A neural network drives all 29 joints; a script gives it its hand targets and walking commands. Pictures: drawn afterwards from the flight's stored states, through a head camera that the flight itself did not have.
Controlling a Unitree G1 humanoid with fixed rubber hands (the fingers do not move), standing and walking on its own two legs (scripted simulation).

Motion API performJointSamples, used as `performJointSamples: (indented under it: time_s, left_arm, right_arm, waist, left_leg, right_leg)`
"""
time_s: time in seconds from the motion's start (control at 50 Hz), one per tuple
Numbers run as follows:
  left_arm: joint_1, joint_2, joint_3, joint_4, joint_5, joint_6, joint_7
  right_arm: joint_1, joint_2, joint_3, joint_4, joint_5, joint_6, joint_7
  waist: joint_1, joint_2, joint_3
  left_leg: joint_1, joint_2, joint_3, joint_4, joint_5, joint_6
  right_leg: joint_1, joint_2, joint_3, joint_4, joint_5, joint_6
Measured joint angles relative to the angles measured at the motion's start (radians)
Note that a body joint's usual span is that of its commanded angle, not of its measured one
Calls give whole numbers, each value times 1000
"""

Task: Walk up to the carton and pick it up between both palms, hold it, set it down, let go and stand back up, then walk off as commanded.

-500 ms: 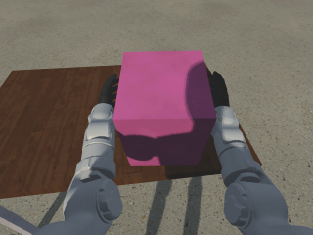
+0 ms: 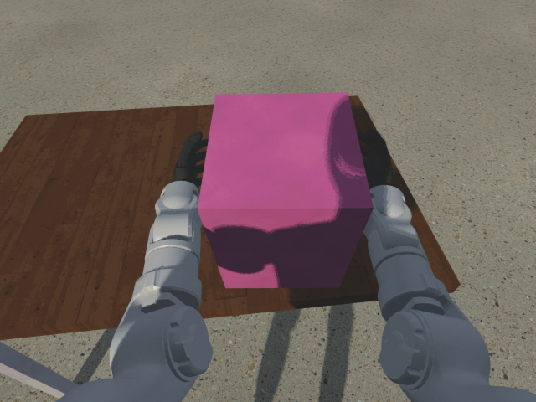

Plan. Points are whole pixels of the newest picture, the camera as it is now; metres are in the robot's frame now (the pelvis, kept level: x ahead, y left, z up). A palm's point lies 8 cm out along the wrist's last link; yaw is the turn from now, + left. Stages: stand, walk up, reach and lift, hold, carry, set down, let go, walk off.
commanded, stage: set down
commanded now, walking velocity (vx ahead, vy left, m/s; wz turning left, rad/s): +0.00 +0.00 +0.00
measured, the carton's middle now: (281, 198) +0.41 +0.02 +0.08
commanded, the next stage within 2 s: none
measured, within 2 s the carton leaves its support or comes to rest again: rests again in 1.88 s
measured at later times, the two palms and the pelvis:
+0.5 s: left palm (193, 194) +0.41 +0.17 +0.07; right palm (369, 192) +0.43 -0.12 +0.08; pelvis +0.01 +0.00 +0.00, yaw +0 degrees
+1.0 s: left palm (195, 199) +0.43 +0.18 +0.04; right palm (360, 197) +0.45 -0.12 +0.05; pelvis +0.02 +0.00 +0.00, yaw +0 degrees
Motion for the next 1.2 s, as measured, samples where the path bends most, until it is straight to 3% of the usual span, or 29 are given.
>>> performJointSamples:
  time_s: [0.18,0.34,0.54,0.64,0.76,0.96,1.08,1.2]
  left_arm:
    - [-4,0,38,47,0,-40,-4]
    - [-5,-8,39,47,0,-53,8]
    - [-6,-19,41,60,0,-87,27]
    - [-19,-18,75,108,0,-154,23]
    - [-26,-15,83,126,0,-203,21]
    - [-15,-19,49,107,0,-199,53]
    - [-14,-11,49,132,0,-253,51]
    - [-42,5,109,230,0,-314,37]
  right_arm:
    - [0,7,-14,0,-36,3,2]
    - [0,21,-76,1,-66,-17,31]
    - [0,20,-112,1,-118,-44,60]
    - [0,18,-112,1,-131,-75,56]
    - [0,18,-112,2,-149,-112,49]
    - [0,13,-141,44,-149,-142,62]
    - [0,15,-141,45,-149,-177,61]
    - [0,19,-141,45,-158,-173,52]
  waist:
    - [7,-26,0]
    - [10,-59,-3]
    - [12,16,-15]
    - [17,27,-20]
    - [17,-2,-34]
    - [19,-20,-92]
    - [24,16,-96]
    - [31,31,-96]
  left_leg:
    - [-21,0,0,0,-1,2]
    - [-58,0,0,0,0,1]
    - [-120,0,1,0,5,-1]
    - [-139,1,1,0,5,9]
    - [-177,4,1,-2,8,14]
    - [-280,4,15,-2,18,6]
    - [-294,5,15,-1,41,6]
    - [-294,8,14,-2,52,23]
  right_leg:
    - [-21,-1,0,0,0,13]
    - [-58,-1,0,0,0,13]
    - [-120,0,-1,0,2,-3]
    - [-138,0,-4,0,4,21]
    - [-173,0,-16,0,16,61]
    - [-277,-1,-19,-10,25,-14]
    - [-289,-1,-19,-10,29,-5]
    - [-289,1,-21,-10,38,18]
